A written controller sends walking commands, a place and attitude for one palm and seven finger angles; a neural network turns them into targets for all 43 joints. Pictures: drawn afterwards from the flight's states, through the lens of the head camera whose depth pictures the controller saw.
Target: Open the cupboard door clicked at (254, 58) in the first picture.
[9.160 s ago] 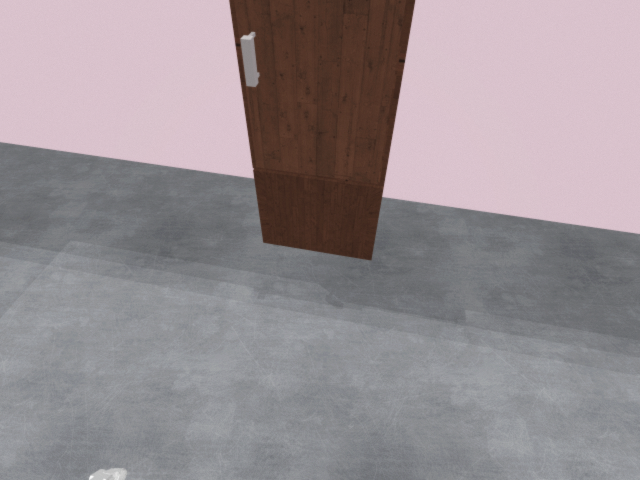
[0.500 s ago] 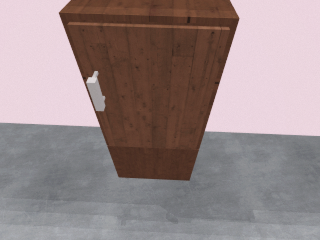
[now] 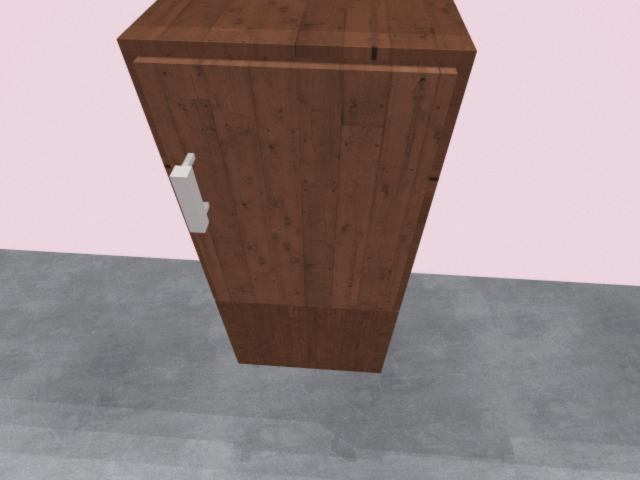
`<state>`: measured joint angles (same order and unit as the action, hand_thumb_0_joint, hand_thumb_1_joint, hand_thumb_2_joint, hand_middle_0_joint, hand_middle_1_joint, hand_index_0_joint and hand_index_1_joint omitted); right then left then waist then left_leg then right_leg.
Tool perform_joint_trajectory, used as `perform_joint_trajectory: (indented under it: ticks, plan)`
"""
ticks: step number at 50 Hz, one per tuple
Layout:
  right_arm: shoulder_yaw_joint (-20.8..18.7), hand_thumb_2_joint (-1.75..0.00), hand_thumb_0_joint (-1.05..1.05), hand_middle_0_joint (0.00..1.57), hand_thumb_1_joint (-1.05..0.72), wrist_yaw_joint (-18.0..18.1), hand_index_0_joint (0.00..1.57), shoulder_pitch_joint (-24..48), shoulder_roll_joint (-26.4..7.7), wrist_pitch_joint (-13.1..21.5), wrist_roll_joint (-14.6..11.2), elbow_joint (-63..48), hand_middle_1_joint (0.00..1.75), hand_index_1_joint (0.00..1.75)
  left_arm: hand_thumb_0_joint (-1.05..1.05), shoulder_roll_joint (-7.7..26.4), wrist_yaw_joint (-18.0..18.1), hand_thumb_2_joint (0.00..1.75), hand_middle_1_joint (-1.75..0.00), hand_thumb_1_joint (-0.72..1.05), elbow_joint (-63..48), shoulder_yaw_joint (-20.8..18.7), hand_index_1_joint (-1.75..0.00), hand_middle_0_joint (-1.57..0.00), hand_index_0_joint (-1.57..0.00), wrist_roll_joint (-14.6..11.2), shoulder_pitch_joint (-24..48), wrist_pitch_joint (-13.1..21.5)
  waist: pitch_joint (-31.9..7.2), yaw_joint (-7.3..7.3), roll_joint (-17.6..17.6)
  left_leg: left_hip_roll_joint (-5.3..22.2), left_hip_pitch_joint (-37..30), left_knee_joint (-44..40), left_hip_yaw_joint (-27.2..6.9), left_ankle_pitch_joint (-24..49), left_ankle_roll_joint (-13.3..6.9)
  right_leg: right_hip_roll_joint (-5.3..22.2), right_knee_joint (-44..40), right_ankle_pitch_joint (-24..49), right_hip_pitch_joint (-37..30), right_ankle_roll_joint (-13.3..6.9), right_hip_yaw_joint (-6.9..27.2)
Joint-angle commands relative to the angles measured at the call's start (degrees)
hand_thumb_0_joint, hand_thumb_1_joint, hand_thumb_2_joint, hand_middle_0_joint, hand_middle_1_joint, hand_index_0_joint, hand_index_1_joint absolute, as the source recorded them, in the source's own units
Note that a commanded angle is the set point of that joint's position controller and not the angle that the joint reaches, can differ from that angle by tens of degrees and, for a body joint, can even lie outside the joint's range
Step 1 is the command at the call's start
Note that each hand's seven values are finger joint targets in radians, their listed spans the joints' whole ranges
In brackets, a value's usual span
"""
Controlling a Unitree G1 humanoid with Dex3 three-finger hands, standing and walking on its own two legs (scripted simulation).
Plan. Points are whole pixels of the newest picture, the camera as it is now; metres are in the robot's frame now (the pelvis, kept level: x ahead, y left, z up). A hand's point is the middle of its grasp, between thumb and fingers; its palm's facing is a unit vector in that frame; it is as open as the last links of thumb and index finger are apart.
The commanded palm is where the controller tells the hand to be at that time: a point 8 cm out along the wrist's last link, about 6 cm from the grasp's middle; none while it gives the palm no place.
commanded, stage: come to a stop and stand still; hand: left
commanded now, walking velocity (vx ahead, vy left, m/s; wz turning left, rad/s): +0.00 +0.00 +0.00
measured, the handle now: (194, 192) +0.54 +0.25 +0.04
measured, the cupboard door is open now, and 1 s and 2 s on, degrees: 0 0 0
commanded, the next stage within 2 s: look again from close up in 0.18 s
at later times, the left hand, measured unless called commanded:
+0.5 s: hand out of the picture +0.02 +0.19 -0.17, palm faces +0.02 -0.97 -0.23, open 7.4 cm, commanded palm none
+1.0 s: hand out of the picture +0.11 +0.20 -0.09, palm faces +0.25 -0.95 -0.16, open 7.4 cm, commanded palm +0.09 +0.25 -0.06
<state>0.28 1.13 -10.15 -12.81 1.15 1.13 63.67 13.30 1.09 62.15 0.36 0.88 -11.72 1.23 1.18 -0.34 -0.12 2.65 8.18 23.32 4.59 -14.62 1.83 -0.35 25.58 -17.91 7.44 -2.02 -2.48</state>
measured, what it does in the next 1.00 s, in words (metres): stands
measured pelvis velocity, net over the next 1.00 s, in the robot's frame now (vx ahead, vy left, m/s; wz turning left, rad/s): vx -0.02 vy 0.01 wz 0.04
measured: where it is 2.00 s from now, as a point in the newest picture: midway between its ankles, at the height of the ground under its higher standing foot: outside the picture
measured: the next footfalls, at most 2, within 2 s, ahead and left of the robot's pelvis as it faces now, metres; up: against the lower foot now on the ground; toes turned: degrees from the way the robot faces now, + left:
none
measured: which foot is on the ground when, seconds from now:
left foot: down 0.00-1.00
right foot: down 0.00-1.00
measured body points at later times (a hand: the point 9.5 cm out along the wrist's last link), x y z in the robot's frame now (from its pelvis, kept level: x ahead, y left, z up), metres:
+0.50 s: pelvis +0.00 +0.00 +0.00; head +0.01 +0.00 +0.45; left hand +0.02 +0.24 -0.15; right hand +0.03 -0.25 -0.15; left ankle -0.03 +0.14 -0.74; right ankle -0.05 -0.09 -0.74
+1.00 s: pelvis -0.02 +0.01 +0.00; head -0.01 +0.00 +0.45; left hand +0.09 +0.25 -0.07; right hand +0.06 -0.24 -0.14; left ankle -0.03 +0.14 -0.74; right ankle -0.05 -0.09 -0.74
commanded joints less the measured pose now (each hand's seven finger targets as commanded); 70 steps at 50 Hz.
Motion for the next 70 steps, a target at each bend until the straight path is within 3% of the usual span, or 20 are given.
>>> perform_joint_trajectory:
  ticks: [1, 34, 43, 44, 45, 46, 47, 48, 49, 50, 51, 52, 54, 55, 57, 60, 62, 66, 67, 70]
  plan:
    - [-1.3, -0.9, 0.0, 0.2, -0.9, 0.7, 0.2, -0.7, -7.6, 0.8, -0.3, -2.2, 0.3, 0.3, 0.0, 8.7, 0.5, 0.9, -0.3, 0.9, -2.0, -2.0, -0.3, -0.2, -0.2, -0.1, -2.1, 0.9, -1.8, -0.15, -1.5, 4.5, -1.8, -1.2, -3.8, 14.4, -2.7, 7.7, -4.3, 25.1, 0.8, -0.5, 6.3]
    - [-1.1, -0.9, 0.0, 0.2, -0.9, 1.0, 0.2, -3.5, -5.2, 0.9, -0.4, 0.0, 0.3, 0.3, 0.0, 6.0, 0.6, 0.9, -0.3, 0.9, -0.6, -1.7, -0.3, -0.2, -0.2, -0.2, -4.3, 0.7, 0.8, -0.39, -0.1, 4.6, -0.4, -3.0, -4.8, 12.7, -2.7, 7.0, -5.9, 17.7, 1.6, -0.3, 5.2]
    - [-1.2, -0.9, 0.0, 0.2, -0.9, 1.0, 0.2, -3.8, -5.0, 0.9, -0.4, 0.2, 0.3, 0.3, 0.0, 6.0, 0.6, 0.9, -0.3, 0.9, -0.5, -1.8, -0.3, -0.2, -0.2, -0.1, -4.6, 0.9, 0.8, -0.35, -0.8, 4.4, -0.2, -2.6, -4.8, 13.4, -2.6, 7.2, -5.8, 19.8, 1.1, -0.3, 4.8]
    - [-1.3, -0.9, 0.0, 0.2, -0.9, 0.4, 0.2, 0.1, -4.1, 0.8, -1.0, -4.1, 0.3, 0.3, 0.0, 3.1, 3.4, 0.9, -0.3, 0.9, 1.7, -1.3, -0.3, -0.2, -0.2, 0.2, -11.0, 1.6, 4.3, -1.53, 2.0, 3.6, 5.5, 11.4, -0.7, 10.5, -0.9, 11.6, -5.6, 42.7, 3.7, 3.3, 9.7]
    - [-2.1, -0.9, 0.0, 0.2, -0.9, 2.9, 0.2, -2.3, -12.4, 9.2, -4.1, -23.0, 0.3, 0.3, 0.0, 18.2, 1.8, 0.89, -0.32, 0.88, -84.3, -10.1, -0.32, -0.2, -0.2, -11.8, 32.5, 14.5, -22.4, 4.82, 12.2, -3.0, -9.6, 1.5, -2.7, 19.2, -3.5, 5.6, -0.1, 37.1, -2.9, 0.3, 4.6]
    - [-1.9, -0.9, 0.0, 0.2, -0.9, 4.7, 0.2, 0.5, -8.1, 13.7, -2.9, -21.0, 0.3, 0.3, 0.0, 14.0, 3.5, 0.88, -0.33, 0.85, -69.6, -10.2, -0.33, -0.2, -0.2, -7.2, 5.1, 12.3, -23.4, -1.35, 19.0, -1.1, -13.3, 1.2, -2.2, 29.3, -4.2, 2.1, 3.9, 24.3, -1.0, -0.8, 2.2]
    - [-2.7, -0.9, 0.0, 0.2, -0.9, 4.6, 0.2, 0.4, -5.5, 15.1, -4.1, -21.8, 0.3, 0.3, 0.0, 0.7, 4.4, 0.87, -0.34, 0.83, -60.6, -3.3, -0.34, -0.21, -0.21, -9.6, -9.3, 5.6, -13.7, 0.33, 12.9, 0.1, -6.6, 2.4, -3.3, 28.0, -2.9, 1.5, 3.3, 15.4, 4.8, 0.3, -1.8]
    - [-2.7, -0.9, 0.0, 0.2, -0.9, 4.2, 0.2, -1.2, -7.2, 15.2, -4.4, -20.5, 0.3, 0.3, 0.0, -2.2, 3.0, 0.86, -0.36, 0.81, -59.3, -3.6, -0.36, -0.21, -0.21, -11.2, -6.3, 6.2, -7.4, 2.86, 3.3, -0.5, -2.3, 4.4, -3.7, 22.2, -3.1, 1.2, 2.5, 16.2, 9.0, 1.2, -3.1]
    - [-3.7, -0.9, 0.0, 0.2, -0.9, 4.2, 0.2, 0.1, -8.6, 15.8, -3.7, -23.9, 0.3, 0.3, 0.0, 0.9, 1.6, 0.85, -0.37, 0.78, -60.3, -6.3, -0.37, -0.21, -0.21, -11.9, -1.8, 9.4, -1.3, 3.64, -3.1, -1.5, 3.7, 6.6, -4.5, 14.8, -3.5, 0.9, 3.0, 13.9, 14.1, 2.0, -3.4]
    - [-4.6, -0.9, 0.0, 0.2, -0.9, 4.0, 0.2, -0.8, -9.5, 16.0, -2.6, -24.4, 0.3, 0.3, 0.0, 2.4, -0.2, 0.84, -0.39, 0.76, -56.2, -9.5, -0.39, -0.21, -0.21, -12.1, -3.2, 13.1, -1.1, 4.24, -9.0, -1.9, 8.3, 9.3, -4.5, 9.7, -3.3, 0.8, 4.3, 9.2, 19.0, 2.4, -3.8]
    - [-4.8, -0.9, 0.0, 0.2, -0.9, 3.6, 0.2, -0.3, -9.0, 16.2, -1.9, -25.9, 0.3, 0.3, 0.0, -0.5, -2.8, 0.83, -0.4, 0.74, -50.7, -9.3, -0.4, -0.21, -0.21, -12.7, -8.0, 17.0, -1.0, 2.79, -12.6, -2.4, 13.7, 12.3, -4.7, 6.1, -2.9, 0.6, 7.4, 5.6, 22.9, 2.5, -3.9]
    - [-5.2, -0.9, 0.0, 0.2, -0.9, 2.7, 0.2, 0.8, -8.4, 16.7, -1.9, -27.8, 0.3, 0.3, 0.0, -1.1, -5.9, 0.82, -0.42, 0.71, -46.7, -10.7, -0.42, -0.21, -0.21, -12.9, -14.1, 21.1, -1.7, -0.37, -9.2, -3.2, 17.5, 14.9, -4.3, 4.9, -2.1, 0.8, 10.9, 4.7, 23.5, 1.8, -3.3]
    - [-5.6, -0.9, 0.0, 0.2, -0.9, 0.8, 0.2, 2.8, -8.0, 17.1, -1.3, -31.1, 0.3, 0.3, 0.0, -2.7, -13.2, 0.8, -0.45, 0.67, -45.0, -10.6, -0.45, -0.22, -0.22, -14.6, -19.6, 29.8, -7.3, -2.95, -11.6, -3.6, 24.9, 21.2, -3.5, 2.8, -1.4, 0.6, 18.3, 4.4, 26.2, 1.2, -2.0]
    - [-5.8, -0.9, 0.0, 0.2, -0.9, 0.2, 0.2, 3.5, -8.3, 17.3, -1.4, -32.7, 0.3, 0.3, 0.0, -1.3, -17.1, 0.79, -0.47, 0.64, -45.6, -11.1, -0.47, -0.22, -0.22, -15.3, -18.5, 33.9, -9.1, -3.05, -11.1, -3.9, 28.8, 24.5, -3.3, 1.7, -1.3, 1.1, 21.1, 4.8, 27.2, 1.1, -0.4]
    - [-6.3, -0.9, 0.0, 0.2, -0.9, -1.0, 0.2, 3.2, -8.9, 17.4, -2.2, -35.6, 0.3, 0.3, 0.0, 4.4, -24.5, 0.77, -0.5, 0.6, -45.4, -15.1, -0.5, -0.22, -0.22, -16.1, -16.9, 38.5, -12.4, -3.41, -4.2, -4.2, 33.1, 29.6, -3.0, 0.7, -1.2, 2.1, 24.9, 3.9, 27.9, 0.2, 3.3]
    - [-5.9, -0.9, 0.0, 0.2, -0.9, 0.0, 0.2, 4.9, -9.3, 16.2, -3.5, -42.6, 0.3, 0.3, 0.0, 5.8, -27.4, 0.74, -0.54, 0.53, -56.0, -16.6, -0.54, -0.23, -0.23, -20.7, -11.5, 33.2, -18.9, -3.3, -3.3, -4.6, 34.0, 31.3, -1.8, -4.0, -2.4, 2.1, 23.5, -6.1, 28.0, 1.2, 5.5]
    - [-5.3, -0.9, 0.0, 0.2, -0.9, 1.2, 0.2, 3.9, -8.9, 15.6, -3.7, -43.8, 0.3, 0.3, 0.0, 7.9, -25.8, 0.72, -0.57, 0.48, -63.6, -17.7, -0.57, -0.23, -0.23, -22.1, -4.3, 30.2, -17.3, -1.69, -1.8, -4.0, 35.4, 32.9, -2.5, -7.1, -2.7, 2.0, 21.6, -13.1, 30.4, 1.7, 7.7]
    - [-4.2, -0.9, 0.0, 0.2, -0.9, 2.8, 0.2, 0.0, -8.1, 15.4, -2.9, -42.5, 0.3, 0.3, 0.0, 7.8, -20.0, 0.68, -0.63, 0.39, -77.0, -14.6, -0.63, -0.24, -0.24, -18.4, 3.0, 30.0, -18.5, 1.55, 4.3, -2.0, 30.1, 32.3, -5.0, -4.7, -3.7, 0.2, 24.0, -7.0, 33.6, 1.0, 3.9]
    - [-3.7, -0.9, 0.0, 0.2, -0.9, 3.3, 0.2, -0.8, -8.4, 15.4, -2.6, -41.8, 0.3, 0.3, 0.0, 8.7, -19.8, 0.67, -0.64, 0.36, -77.9, -13.8, -0.64, -0.24, -0.24, -17.9, 5.4, 29.9, -17.4, 2.83, 2.5, -1.6, 30.6, 32.9, -5.8, -4.3, -3.9, -0.4, 24.7, -5.8, 34.4, 0.9, 3.4]
    - [-3.0, -0.9, 0.0, 0.2, -0.9, 3.8, 0.2, -1.1, -8.5, 15.9, -2.8, -40.1, 0.3, 0.3, 0.0, 7.7, -20.4, 0.64, -0.69, 0.29, -74.2, -11.8, -0.69, -0.24, -0.24, -16.7, 4.1, 28.0, -15.9, 3.53, 5.2, -1.5, 30.0, 31.6, -6.7, -5.4, -3.7, -0.6, 24.4, -5.9, 35.7, 0.9, 1.5]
